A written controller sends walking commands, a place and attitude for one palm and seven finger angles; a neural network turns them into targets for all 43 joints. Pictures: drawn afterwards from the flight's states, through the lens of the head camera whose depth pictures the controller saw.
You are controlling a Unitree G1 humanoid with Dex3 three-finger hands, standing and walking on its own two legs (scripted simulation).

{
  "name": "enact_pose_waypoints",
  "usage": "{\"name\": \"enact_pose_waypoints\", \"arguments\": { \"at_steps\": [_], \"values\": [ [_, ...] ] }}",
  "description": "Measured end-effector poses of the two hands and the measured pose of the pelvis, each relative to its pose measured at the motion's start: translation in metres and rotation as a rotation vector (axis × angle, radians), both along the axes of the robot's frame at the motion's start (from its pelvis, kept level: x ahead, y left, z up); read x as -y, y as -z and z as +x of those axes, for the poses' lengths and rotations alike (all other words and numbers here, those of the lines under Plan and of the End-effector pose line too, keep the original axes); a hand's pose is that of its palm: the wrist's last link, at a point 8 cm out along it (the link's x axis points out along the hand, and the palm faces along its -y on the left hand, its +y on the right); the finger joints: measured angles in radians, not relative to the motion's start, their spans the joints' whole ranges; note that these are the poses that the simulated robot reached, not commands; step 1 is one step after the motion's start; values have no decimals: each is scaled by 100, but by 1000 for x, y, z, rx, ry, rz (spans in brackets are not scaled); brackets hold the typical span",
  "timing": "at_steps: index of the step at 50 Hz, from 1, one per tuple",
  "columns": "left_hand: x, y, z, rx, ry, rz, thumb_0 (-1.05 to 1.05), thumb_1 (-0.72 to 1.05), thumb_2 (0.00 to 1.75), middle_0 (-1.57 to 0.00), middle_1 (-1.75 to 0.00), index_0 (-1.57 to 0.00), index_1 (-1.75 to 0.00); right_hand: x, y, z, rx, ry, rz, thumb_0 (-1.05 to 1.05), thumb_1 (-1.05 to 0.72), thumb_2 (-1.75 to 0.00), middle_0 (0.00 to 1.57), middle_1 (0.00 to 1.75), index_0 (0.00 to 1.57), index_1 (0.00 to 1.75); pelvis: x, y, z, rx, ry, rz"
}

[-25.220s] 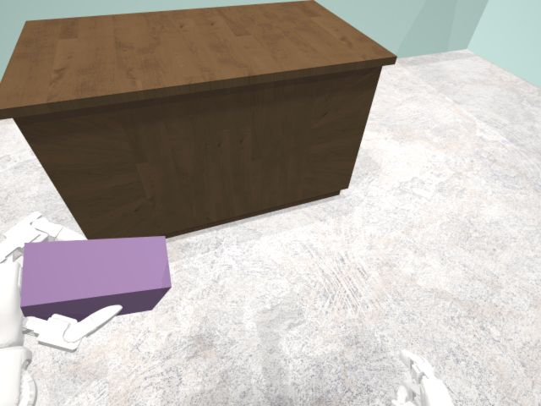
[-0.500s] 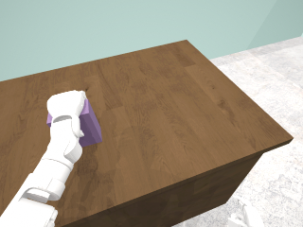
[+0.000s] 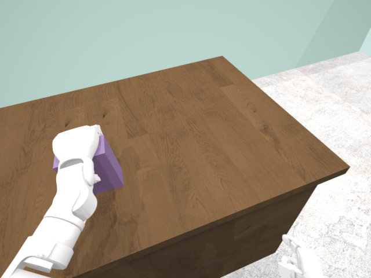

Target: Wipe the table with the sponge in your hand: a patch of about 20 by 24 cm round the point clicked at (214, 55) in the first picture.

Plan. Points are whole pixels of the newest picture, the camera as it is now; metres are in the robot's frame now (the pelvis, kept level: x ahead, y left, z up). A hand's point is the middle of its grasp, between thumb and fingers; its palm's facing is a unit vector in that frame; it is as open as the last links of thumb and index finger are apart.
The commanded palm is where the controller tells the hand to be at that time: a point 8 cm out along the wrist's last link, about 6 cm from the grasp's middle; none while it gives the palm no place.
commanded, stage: wipe back along the middle lane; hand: left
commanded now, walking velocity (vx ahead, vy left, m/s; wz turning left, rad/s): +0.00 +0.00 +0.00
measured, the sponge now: (95, 173) +0.34 +0.26 +0.05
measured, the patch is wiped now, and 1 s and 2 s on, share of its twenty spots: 0.60 0.85 0.85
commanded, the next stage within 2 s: slide across to the third lane in 0.86 s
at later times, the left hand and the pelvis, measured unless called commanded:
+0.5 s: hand (90, 176) +0.29 +0.23 +0.10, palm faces +0.10 -0.07 -0.99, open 9.9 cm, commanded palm +0.24 +0.21 +0.13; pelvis -0.01 +0.00 +0.00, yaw +0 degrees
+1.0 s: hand (99, 194) +0.25 +0.20 +0.10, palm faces +0.12 -0.09 -0.99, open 9.9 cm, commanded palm +0.21 +0.18 +0.13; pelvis -0.02 -0.02 -0.01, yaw +0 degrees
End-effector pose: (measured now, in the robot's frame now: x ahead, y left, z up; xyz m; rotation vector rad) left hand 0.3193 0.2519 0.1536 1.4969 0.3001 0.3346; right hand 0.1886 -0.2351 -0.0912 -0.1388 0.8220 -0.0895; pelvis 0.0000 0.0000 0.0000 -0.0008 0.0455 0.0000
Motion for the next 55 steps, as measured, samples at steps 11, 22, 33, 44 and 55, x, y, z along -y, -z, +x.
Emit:
{"name": "enact_pose_waypoints", "arguments": {
  "at_steps": [11,22,33,44,55],
  "values": [
    [5,-1,-29,45,-10,-24,1,-48,106,-73,-137,-74,-137,-16,-8,20,56,-45,30,1,-91,-90,20,30,20,30,-4,1,-1,17,1,1],
    [20,1,-46,54,9,-16,1,-48,106,-73,-137,-74,-138,-23,-11,24,83,-70,53,1,-91,-90,20,30,18,29,-2,2,-5,30,-1,3],
    [36,0,-68,79,9,-30,1,-47,106,-72,-138,-73,-138,-21,-10,23,93,-88,78,1,-91,-90,20,30,18,28,6,4,-11,49,1,8],
    [52,1,-85,81,21,-30,1,-47,106,-72,-138,-73,-138,-16,-10,22,123,-101,106,2,-91,-90,20,30,19,29,16,5,-15,61,4,12],
    [64,1,-98,92,33,-47,1,-47,106,-71,-138,-73,-138,-11,-12,23,144,-114,103,2,-91,-90,20,30,20,30,23,6,-20,77,3,13]
  ]
}}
